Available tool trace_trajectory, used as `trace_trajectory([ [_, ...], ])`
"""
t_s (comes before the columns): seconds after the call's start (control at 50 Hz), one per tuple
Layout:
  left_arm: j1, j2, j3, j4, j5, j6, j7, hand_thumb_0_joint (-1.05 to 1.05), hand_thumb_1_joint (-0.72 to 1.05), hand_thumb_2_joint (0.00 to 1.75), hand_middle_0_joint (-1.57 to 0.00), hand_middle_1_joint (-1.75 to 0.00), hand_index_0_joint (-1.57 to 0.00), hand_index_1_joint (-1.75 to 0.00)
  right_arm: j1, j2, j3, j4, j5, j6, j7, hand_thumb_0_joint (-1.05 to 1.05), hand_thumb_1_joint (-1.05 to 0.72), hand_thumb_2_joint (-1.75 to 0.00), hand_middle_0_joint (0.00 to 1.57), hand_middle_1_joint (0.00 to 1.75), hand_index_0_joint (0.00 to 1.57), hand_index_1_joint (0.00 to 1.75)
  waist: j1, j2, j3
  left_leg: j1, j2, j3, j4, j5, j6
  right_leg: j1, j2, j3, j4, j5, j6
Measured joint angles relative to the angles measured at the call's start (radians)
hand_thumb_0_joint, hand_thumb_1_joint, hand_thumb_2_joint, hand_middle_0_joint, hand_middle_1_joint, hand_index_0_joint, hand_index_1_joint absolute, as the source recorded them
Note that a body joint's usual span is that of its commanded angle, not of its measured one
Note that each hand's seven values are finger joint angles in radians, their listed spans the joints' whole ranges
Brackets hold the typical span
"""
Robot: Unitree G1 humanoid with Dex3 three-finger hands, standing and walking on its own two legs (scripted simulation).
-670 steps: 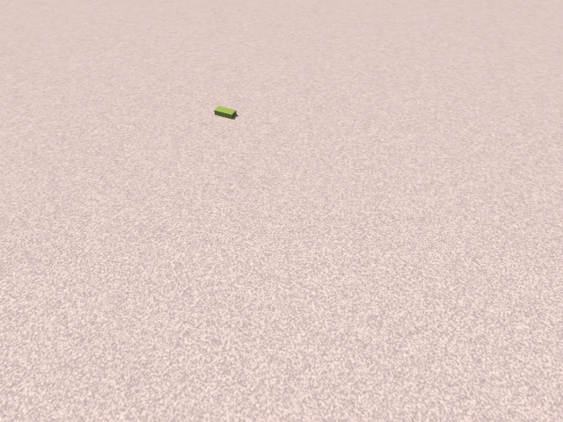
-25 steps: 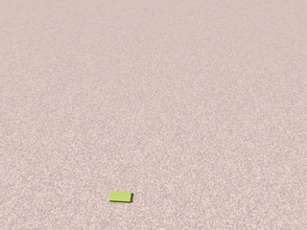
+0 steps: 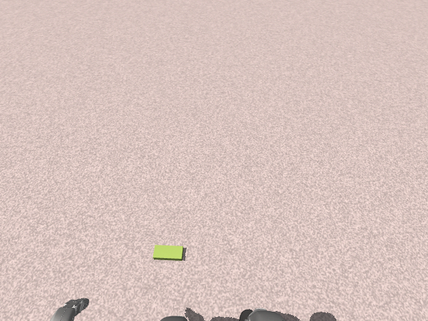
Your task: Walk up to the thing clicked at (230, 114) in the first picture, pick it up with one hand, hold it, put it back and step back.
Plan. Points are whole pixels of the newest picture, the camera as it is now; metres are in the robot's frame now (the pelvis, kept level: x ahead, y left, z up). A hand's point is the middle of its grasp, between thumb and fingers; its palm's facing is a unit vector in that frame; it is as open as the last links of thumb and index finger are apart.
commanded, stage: walk up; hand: left
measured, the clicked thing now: (168, 252) +0.46 +0.22 -0.75
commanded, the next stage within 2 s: none
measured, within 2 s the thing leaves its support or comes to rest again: neither
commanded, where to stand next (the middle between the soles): +0.06 -0.01 m, yaw -1 degrees
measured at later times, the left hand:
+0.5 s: hand out of the picture +0.05 +0.25 -0.13, palm faces -0.06 -0.92 -0.39, open 7.4 cm
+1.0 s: hand out of the picture +0.07 +0.26 -0.16, palm faces -0.06 -0.92 -0.39, open 7.4 cm
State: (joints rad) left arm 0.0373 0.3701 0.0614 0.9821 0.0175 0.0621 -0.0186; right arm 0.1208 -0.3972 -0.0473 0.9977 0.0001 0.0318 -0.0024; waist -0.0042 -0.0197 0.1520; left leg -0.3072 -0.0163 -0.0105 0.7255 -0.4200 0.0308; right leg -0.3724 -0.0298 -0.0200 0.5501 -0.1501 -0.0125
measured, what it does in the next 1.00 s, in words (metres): steps on the spot: right foot, then left foot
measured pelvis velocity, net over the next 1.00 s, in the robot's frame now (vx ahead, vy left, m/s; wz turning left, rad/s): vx -0.02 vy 0.00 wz -0.07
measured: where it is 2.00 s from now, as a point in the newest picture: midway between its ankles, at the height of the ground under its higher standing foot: outside the picture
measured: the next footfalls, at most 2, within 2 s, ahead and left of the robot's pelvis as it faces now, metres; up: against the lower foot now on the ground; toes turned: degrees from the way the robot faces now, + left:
right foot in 0.36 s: -0.01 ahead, -0.14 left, +0.00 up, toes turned -3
left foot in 0.72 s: +0.16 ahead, +0.10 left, +0.00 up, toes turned -3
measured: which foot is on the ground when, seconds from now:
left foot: down 0.00-0.38, up 0.40-0.70, down 0.72-1.00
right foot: down 0.00-0.06, up 0.08-0.34, down 0.36-0.74, up 0.76-1.00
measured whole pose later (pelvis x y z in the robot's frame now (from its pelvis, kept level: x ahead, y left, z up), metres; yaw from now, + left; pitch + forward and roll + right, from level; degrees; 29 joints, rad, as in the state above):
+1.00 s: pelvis -0.02 +0.00 -0.02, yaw -4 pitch -3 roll -1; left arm 0.20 0.38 0.05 0.86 0.00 0.02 0.01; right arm 0.05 -0.36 -0.04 0.75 -0.03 0.05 0.02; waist 0.02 0.01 0.17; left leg -0.49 0.02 0.01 0.67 -0.14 0.02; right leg -0.30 0.02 0.00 0.83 -0.50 -0.02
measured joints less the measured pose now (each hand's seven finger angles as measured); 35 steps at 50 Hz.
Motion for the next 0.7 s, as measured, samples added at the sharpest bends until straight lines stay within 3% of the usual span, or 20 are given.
trace_trajectory([
  [0.04,-0.013,0.011,-0.002,-0.030,0.004,0.013,0.003,0.01,0.90,0.89,-0.20,-0.30,-0.20,-0.30,0.019,-0.004,-0.008,-0.026,-0.002,-0.002,-0.002,0.00,-0.90,-0.90,0.20,0.30,0.21,0.30,-0.007,-0.015,-0.002,0.007,-0.006,0.009,-0.008,0.020,0.017,-0.049,-0.013,0.005,0.061,-0.017,0.007],
  [0.06,-0.021,0.016,-0.004,-0.044,0.003,0.018,0.004,0.01,0.90,0.89,-0.20,-0.30,-0.20,-0.30,0.032,-0.009,-0.012,-0.036,-0.009,-0.006,-0.002,0.00,-0.90,-0.90,0.20,0.30,0.21,0.30,-0.011,-0.013,-0.006,0.012,0.002,-0.002,-0.044,0.063,0.012,-0.081,-0.009,0.005,0.102,-0.034,0.003],
  [0.08,-0.033,0.025,-0.001,-0.055,0.002,0.022,0.007,0.01,0.90,0.89,-0.20,-0.30,-0.20,-0.30,0.035,-0.002,-0.016,-0.038,-0.019,-0.009,-0.004,0.00,-0.90,-0.90,0.20,0.30,0.21,0.30,-0.008,-0.030,0.009,0.004,-0.004,0.005,-0.027,0.058,0.000,-0.108,0.002,0.040,0.166,-0.114,-0.002],
  [0.12,-0.038,0.037,0.008,-0.071,0.007,0.030,0.014,0.01,0.90,0.89,-0.20,-0.30,-0.20,-0.30,0.044,0.014,-0.012,-0.042,-0.034,-0.011,-0.003,0.00,-0.90,-0.90,0.20,0.30,0.21,0.30,-0.015,-0.048,0.028,-0.005,-0.004,0.005,-0.006,0.049,-0.010,-0.146,0.067,0.128,0.351,-0.284,-0.007],
  [0.14,-0.035,0.040,0.011,-0.075,0.009,0.033,0.015,0.01,0.90,0.89,-0.20,-0.30,-0.20,-0.30,0.051,0.022,-0.009,-0.042,-0.037,-0.013,-0.005,0.00,-0.90,-0.90,0.20,0.30,0.21,0.30,-0.020,-0.051,0.028,-0.005,0.000,-0.001,-0.014,0.056,-0.012,-0.156,0.100,0.156,0.442,-0.316,-0.008],
  [0.2,0.006,0.047,0.015,-0.081,0.005,0.024,0.006,0.00,0.91,0.89,-0.20,-0.30,-0.20,-0.30,0.074,0.034,-0.008,-0.047,-0.041,-0.024,-0.013,0.00,-0.90,-0.90,0.20,0.30,0.21,0.30,-0.014,-0.057,0.011,0.003,0.016,0.004,-0.065,0.087,-0.017,-0.136,0.127,0.174,0.565,-0.296,-0.004],
  [0.28,0.106,0.051,0.012,-0.058,0.016,0.000,-0.024,0.00,0.91,0.89,-0.20,-0.30,-0.20,-0.30,0.120,0.027,-0.016,-0.088,-0.052,-0.053,0.006,0.01,-0.90,-0.90,0.20,0.30,0.21,0.30,-0.013,-0.045,-0.037,0.035,0.046,0.030,-0.113,0.095,-0.014,0.006,0.075,0.126,0.376,-0.363,0.012],
  [0.34,0.166,0.052,0.012,-0.036,0.019,-0.023,-0.036,0.01,0.90,0.89,-0.20,-0.30,-0.20,-0.30,0.153,0.004,-0.022,-0.128,-0.059,-0.059,0.027,0.00,-0.90,-0.90,0.21,0.30,0.21,0.30,-0.020,-0.022,-0.062,0.056,0.076,0.047,-0.118,0.084,-0.012,0.110,0.046,0.072,0.180,-0.409,0.001],
  [0.36,0.179,0.052,0.013,-0.032,0.018,-0.035,-0.036,0.01,0.90,0.89,-0.20,-0.30,-0.20,-0.30,0.162,-0.006,-0.024,-0.137,-0.058,-0.055,0.032,0.00,-0.89,-0.90,0.21,0.30,0.21,0.30,-0.022,-0.011,-0.066,0.057,0.086,0.047,-0.107,0.076,-0.018,0.150,0.043,0.051,0.093,-0.364,-0.005],
  [0.38,0.187,0.046,0.016,-0.030,0.017,-0.050,-0.032,0.01,0.90,0.89,-0.20,-0.30,-0.20,-0.30,0.170,-0.018,-0.027,-0.142,-0.055,-0.048,0.034,0.00,-0.89,-0.90,0.21,0.30,0.21,0.30,-0.027,0.013,-0.060,0.053,0.102,0.035,-0.081,0.061,-0.017,0.182,0.054,0.032,0.029,-0.250,-0.004],
  [0.4,0.196,0.038,0.018,-0.036,0.018,-0.067,-0.028,0.01,0.90,0.89,-0.20,-0.30,-0.20,-0.30,0.179,-0.029,-0.031,-0.142,-0.049,-0.038,0.033,0.00,-0.90,-0.90,0.21,0.30,0.21,0.30,-0.031,0.038,-0.054,0.039,0.109,0.004,-0.024,0.040,-0.004,0.204,0.068,0.013,0.003,-0.184,-0.002],
  [0.46,0.247,0.025,0.012,-0.063,0.016,-0.101,-0.021,0.01,0.90,0.89,-0.20,-0.30,-0.20,-0.30,0.195,-0.036,-0.032,-0.119,-0.033,-0.010,0.029,0.01,-0.90,-0.90,0.20,0.30,0.21,0.30,-0.002,0.051,-0.074,-0.040,0.035,-0.072,0.192,-0.033,0.002,0.236,0.065,0.014,-0.018,-0.193,-0.012],
  [0.52,0.290,0.014,0.002,-0.075,0.002,-0.117,-0.011,0.01,0.90,0.89,-0.20,-0.30,-0.20,-0.30,0.202,-0.047,-0.032,-0.125,-0.022,-0.020,0.038,0.01,-0.90,-0.90,0.20,0.30,0.21,0.30,0.011,0.071,-0.076,-0.110,-0.002,-0.098,0.249,0.015,-0.008,0.290,0.055,0.013,-0.084,-0.178,-0.006],
  [0.6,0.309,0.019,-0.006,-0.085,0.002,-0.117,0.008,0.01,0.90,0.89,-0.20,-0.30,-0.21,-0.30,0.181,-0.038,-0.030,-0.136,-0.018,-0.019,0.038,0.01,-0.90,-0.90,0.20,0.30,0.21,0.30,0.019,0.082,-0.052,-0.150,0.002,-0.095,0.138,0.074,-0.026,0.323,0.042,0.003,-0.097,-0.189,0.003],
  [0.7,0.270,0.032,-0.022,-0.108,-0.020,-0.081,0.034,0.01,0.90,0.89,-0.20,-0.30,-0.20,-0.30,0.122,-0.006,-0.014,-0.140,-0.014,-0.003,0.034,0.01,-0.90,-0.90,0.20,0.30,0.20,0.30,0.032,0.065,-0.011,-0.093,0.018,-0.027,-0.065,0.227,-0.004,0.282,0.022,-0.006,0.043,-0.281,0.022],
])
